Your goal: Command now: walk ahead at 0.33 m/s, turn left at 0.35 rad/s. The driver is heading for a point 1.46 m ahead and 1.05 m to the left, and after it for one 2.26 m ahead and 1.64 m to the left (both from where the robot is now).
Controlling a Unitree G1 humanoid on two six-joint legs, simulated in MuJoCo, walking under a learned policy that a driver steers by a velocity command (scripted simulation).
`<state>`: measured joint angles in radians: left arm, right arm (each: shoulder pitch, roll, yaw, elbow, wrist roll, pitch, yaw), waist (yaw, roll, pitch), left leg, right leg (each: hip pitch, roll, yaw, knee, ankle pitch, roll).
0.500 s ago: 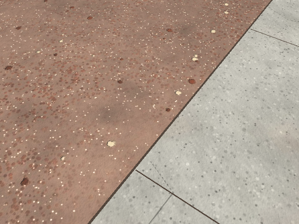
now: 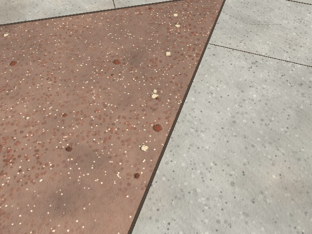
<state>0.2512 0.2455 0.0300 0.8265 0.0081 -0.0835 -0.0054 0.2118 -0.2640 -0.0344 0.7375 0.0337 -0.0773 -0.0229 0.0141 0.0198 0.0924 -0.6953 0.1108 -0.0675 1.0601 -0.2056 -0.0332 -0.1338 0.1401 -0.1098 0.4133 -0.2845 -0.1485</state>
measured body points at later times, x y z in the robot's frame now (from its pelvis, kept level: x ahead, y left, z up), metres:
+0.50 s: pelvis +0.22 +0.03 +0.00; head +0.26 +0.07 +0.45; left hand +0.31 +0.35 -0.09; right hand +0.47 -0.18 -0.07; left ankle +0.27 +0.10 -0.73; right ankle +0.38 -0.12 -0.68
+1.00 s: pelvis +0.30 -0.01 +0.01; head +0.33 +0.02 +0.46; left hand +0.19 +0.29 -0.09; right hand +0.62 -0.06 -0.08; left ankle +0.19 +0.10 -0.67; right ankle +0.40 -0.07 -0.73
